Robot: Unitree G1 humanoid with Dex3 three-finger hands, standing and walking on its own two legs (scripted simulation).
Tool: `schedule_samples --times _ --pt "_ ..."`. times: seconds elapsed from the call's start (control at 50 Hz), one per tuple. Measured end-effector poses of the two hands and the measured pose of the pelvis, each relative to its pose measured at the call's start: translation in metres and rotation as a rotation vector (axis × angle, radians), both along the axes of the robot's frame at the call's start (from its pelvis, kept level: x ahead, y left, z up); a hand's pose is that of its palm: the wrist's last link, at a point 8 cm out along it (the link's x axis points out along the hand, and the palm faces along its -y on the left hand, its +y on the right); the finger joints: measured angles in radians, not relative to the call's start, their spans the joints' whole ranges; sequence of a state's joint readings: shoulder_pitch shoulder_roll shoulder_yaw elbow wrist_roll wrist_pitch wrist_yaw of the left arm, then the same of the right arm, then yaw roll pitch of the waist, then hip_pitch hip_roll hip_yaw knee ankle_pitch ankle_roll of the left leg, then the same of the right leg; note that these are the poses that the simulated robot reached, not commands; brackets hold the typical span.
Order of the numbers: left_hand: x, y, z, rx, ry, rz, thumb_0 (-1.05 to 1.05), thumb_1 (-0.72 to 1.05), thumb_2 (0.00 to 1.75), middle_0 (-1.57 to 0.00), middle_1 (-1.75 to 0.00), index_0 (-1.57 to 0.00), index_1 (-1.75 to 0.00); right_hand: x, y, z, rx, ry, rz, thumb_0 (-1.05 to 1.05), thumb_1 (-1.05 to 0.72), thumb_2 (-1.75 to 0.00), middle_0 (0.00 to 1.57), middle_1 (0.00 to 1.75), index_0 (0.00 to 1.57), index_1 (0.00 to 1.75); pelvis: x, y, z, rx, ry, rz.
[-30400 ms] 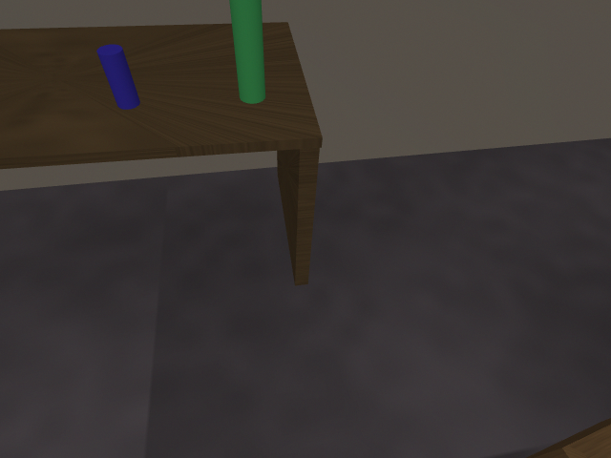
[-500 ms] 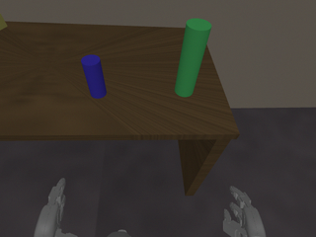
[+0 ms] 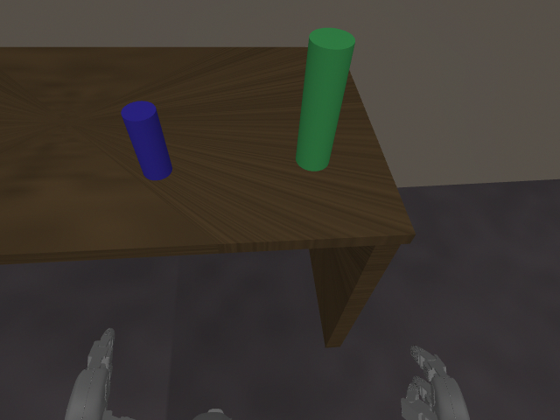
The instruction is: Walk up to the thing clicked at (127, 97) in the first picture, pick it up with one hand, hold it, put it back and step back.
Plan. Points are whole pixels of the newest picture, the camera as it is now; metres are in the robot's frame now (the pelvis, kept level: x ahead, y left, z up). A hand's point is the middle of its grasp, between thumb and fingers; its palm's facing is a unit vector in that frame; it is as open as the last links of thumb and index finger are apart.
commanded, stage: home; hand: left
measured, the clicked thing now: (149, 143) +0.56 +0.22 +0.05
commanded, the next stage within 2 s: stand in 1.76 s
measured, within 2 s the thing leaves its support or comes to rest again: neither
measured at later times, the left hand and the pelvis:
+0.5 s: hand (141, 410) +0.16 +0.17 -0.05, palm faces +0.11 -0.95 -0.28, open 17.3 cm; pelvis -0.01 -0.01 +0.00, yaw +1 degrees
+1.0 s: hand (138, 410) +0.16 +0.18 -0.05, palm faces +0.11 -0.96 -0.27, open 17.3 cm; pelvis -0.01 -0.01 +0.00, yaw +1 degrees
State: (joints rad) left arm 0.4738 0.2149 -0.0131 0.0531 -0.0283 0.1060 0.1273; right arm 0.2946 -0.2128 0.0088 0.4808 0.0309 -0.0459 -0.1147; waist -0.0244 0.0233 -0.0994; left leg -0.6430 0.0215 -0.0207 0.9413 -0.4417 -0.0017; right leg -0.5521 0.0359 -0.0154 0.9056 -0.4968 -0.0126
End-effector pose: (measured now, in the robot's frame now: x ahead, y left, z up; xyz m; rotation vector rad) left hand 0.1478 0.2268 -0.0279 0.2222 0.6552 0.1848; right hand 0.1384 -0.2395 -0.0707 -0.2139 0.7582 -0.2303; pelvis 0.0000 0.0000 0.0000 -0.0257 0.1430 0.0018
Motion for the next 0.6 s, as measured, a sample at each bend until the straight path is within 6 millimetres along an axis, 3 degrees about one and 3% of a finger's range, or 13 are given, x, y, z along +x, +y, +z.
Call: schedule_samples --times 0.26,0.6 --pt "-0.009 -0.003 0.002 0.004 0.019 0.023 -0.01 -0.52 0.07 -0.05 -0.06 -0.05 -0.06 0.01 -0.003 0.008 -0.014 -0.069 0.025 0.01 -0.9 -0.9 0.2 0.3 0.21 0.3 -0.005 -0.006 -0.001 0.0 -0.007 0.012" --pt "-0.014 -0.009 0.001 0.006 0.039 0.023 -0.01 -0.5 0.08 -0.06 -0.06 -0.05 -0.06 -0.001 -0.007 0.003 -0.018 -0.061 0.012 0.01 -0.9 -0.9 0.2 0.3 0.21 0.3 -0.009 -0.01 -0.002 0.002 -0.005 0.012"
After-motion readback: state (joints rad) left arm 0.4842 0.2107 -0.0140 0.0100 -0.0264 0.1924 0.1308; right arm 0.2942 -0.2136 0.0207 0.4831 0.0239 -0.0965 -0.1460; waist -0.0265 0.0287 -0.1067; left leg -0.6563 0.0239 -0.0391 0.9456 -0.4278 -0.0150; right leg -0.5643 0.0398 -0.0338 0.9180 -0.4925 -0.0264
